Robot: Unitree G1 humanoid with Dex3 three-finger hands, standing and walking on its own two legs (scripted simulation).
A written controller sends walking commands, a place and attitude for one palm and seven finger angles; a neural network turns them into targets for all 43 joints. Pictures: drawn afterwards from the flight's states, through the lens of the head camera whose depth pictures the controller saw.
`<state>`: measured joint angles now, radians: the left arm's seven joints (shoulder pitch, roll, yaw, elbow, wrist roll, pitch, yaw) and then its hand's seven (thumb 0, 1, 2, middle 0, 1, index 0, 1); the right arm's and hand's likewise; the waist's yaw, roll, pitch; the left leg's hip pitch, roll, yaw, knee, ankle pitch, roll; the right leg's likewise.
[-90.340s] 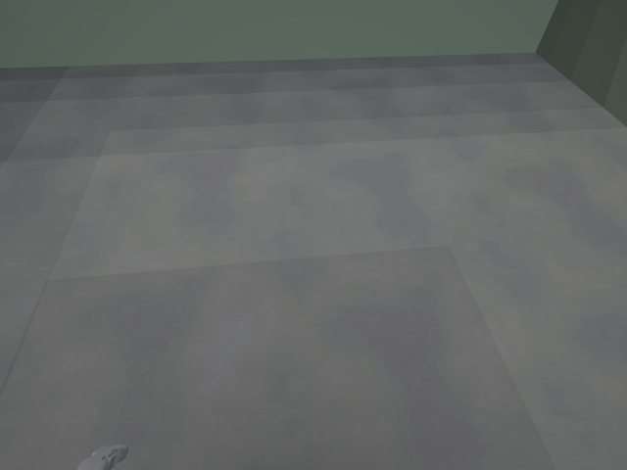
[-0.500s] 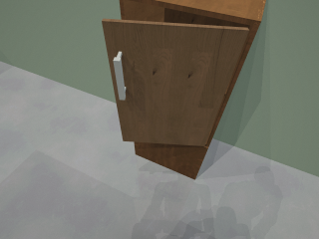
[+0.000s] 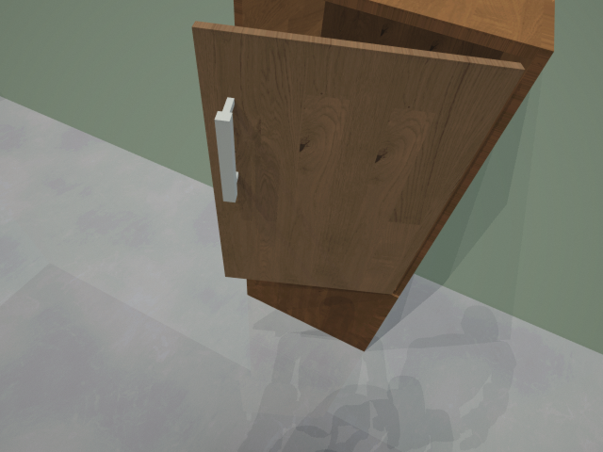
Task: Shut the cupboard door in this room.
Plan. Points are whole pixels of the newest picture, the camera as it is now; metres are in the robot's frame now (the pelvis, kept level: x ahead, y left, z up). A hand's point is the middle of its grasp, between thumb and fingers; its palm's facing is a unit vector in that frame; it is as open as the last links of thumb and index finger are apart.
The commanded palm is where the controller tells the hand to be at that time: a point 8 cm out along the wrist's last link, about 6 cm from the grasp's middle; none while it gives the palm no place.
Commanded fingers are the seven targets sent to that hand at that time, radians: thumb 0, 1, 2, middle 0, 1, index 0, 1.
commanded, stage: shuffle to correct the standing spot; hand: left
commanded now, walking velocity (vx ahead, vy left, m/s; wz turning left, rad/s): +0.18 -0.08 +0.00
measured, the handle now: (229, 152) +0.50 +0.17 +0.10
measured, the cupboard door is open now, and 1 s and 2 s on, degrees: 22 22 22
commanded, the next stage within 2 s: come to a stop and stand still in 0.16 s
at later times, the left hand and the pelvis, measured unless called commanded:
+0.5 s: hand (230, 380) +0.25 +0.13 -0.17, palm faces -0.03 -0.98 -0.21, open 7.3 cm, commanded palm none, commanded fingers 0.00 0.90 0.90 -0.20 -0.30 -0.20 -0.30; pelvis +0.12 -0.05 +0.00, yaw +2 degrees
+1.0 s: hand out of the picture +0.06 +0.20 -0.17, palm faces +0.12 -0.98 -0.18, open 7.4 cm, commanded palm none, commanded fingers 0.00 0.90 0.90 -0.20 -0.30 -0.20 -0.30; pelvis +0.06 +0.00 +0.02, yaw +2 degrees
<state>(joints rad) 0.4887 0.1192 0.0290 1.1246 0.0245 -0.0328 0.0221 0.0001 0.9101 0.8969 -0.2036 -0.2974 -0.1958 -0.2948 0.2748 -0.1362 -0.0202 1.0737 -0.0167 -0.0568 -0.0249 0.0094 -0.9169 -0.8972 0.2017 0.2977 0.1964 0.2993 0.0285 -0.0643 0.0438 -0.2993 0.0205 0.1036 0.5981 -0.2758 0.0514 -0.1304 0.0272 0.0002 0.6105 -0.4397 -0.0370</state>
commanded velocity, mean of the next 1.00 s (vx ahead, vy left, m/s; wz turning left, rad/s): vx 0.01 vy -0.01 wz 0.00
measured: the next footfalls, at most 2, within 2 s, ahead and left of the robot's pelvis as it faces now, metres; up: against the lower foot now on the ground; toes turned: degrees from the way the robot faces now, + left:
right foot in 0.42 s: +0.26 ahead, -0.17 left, +0.00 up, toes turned -5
left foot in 0.80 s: +0.11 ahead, +0.08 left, +0.00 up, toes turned +2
